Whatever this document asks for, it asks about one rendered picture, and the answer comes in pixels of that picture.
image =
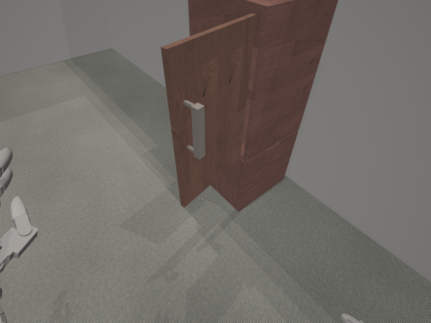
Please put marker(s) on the cupboard door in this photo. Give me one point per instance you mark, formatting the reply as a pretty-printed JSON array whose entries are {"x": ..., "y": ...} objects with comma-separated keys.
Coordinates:
[{"x": 211, "y": 68}]

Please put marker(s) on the left robot hand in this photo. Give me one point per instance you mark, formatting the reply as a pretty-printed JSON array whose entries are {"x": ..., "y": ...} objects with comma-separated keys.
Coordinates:
[{"x": 18, "y": 238}]

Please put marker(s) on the handle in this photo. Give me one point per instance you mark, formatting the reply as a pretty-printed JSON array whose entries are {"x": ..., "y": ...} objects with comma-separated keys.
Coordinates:
[{"x": 198, "y": 127}]

